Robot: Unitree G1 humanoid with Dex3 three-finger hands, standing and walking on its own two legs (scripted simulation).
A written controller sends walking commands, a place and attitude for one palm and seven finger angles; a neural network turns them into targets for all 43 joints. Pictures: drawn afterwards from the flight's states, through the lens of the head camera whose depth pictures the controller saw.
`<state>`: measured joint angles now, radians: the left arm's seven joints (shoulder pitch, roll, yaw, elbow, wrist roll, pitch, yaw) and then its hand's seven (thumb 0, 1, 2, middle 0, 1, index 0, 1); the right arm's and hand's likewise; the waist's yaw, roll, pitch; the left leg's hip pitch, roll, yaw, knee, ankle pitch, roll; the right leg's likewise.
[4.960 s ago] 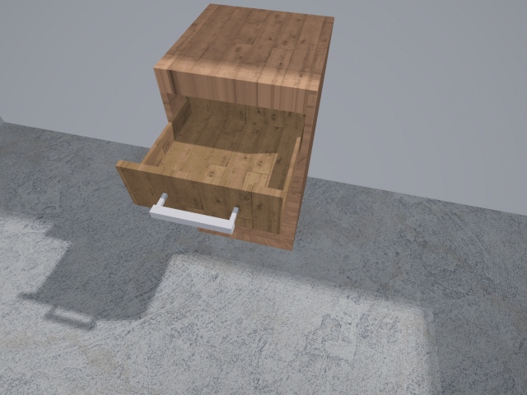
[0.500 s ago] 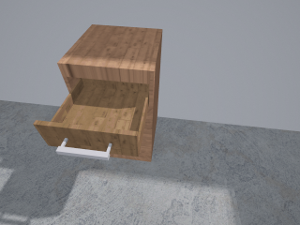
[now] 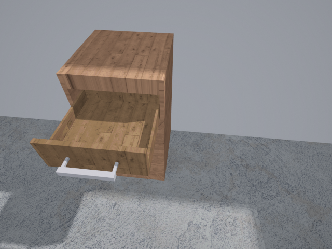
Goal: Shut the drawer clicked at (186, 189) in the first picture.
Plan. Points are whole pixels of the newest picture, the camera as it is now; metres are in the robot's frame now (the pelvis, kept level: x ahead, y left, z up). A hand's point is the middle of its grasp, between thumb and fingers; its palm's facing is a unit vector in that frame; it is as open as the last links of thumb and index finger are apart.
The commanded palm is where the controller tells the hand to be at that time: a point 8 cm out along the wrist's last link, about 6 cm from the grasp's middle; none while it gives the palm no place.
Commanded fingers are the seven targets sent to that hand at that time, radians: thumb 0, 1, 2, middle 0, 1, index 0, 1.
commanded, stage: look again from close up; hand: left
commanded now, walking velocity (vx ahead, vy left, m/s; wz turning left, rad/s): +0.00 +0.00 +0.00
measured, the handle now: (88, 168) +0.39 +0.29 -0.12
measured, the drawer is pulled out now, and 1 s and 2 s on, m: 0.29 0.29 0.29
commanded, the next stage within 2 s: shuffle to correct the standing spot in 0.18 s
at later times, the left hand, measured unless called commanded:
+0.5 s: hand out of the picture +0.00 +0.16 -0.18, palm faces +0.08 -0.98 -0.17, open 7.4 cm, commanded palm none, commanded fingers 0.00 0.90 0.90 -0.20 -0.30 -0.20 -0.30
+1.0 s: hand out of the picture +0.14 +0.24 -0.17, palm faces +0.03 -0.97 -0.26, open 7.3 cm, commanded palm none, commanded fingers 0.00 0.90 0.90 -0.20 -0.30 -0.20 -0.30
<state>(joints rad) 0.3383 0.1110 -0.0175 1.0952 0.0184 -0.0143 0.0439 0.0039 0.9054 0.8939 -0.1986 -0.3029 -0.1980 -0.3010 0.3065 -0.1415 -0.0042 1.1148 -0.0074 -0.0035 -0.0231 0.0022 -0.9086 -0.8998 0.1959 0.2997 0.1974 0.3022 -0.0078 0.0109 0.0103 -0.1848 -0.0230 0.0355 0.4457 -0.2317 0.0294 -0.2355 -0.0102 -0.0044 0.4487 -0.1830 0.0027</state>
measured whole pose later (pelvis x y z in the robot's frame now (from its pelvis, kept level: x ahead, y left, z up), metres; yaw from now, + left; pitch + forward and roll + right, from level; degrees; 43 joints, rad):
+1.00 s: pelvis +0.08 +0.06 -0.01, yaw -2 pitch -1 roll +0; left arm 0.26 0.11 0.04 1.01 0.03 -0.04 0.06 0.00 0.92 0.89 -0.20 -0.30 -0.20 -0.30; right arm 0.39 -0.14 -0.02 1.11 -0.02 0.04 -0.02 0.00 -0.91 -0.90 0.20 0.30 0.20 0.30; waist -0.01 0.07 0.03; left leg -0.29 -0.05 0.10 0.88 -0.47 0.03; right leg -0.24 -0.07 -0.16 0.58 -0.31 -0.02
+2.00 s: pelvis +0.10 +0.12 +0.00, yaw -5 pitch -1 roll -1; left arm 0.31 0.12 -0.02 1.11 0.01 -0.03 0.06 0.01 0.92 0.89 -0.20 -0.30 -0.20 -0.30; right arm 0.28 -0.14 0.00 1.11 0.00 0.00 -0.03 0.01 -0.92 -0.90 0.20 0.30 0.20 0.30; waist -0.01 0.04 0.05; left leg -0.20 0.04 0.05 0.49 -0.27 0.00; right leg -0.18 0.06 -0.09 0.41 -0.21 -0.06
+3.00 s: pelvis +0.12 +0.17 +0.00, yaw -4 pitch -1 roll +0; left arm 0.33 0.12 -0.02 1.10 0.02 -0.01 0.05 0.00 0.91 0.89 -0.20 -0.30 -0.20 -0.30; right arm 0.30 -0.13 0.01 1.14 0.00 -0.04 -0.03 0.00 -0.91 -0.90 0.20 0.30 0.20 0.30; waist 0.00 -0.02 0.02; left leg -0.14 -0.07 0.07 0.41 -0.26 0.09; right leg -0.17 -0.04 -0.07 0.44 -0.25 0.01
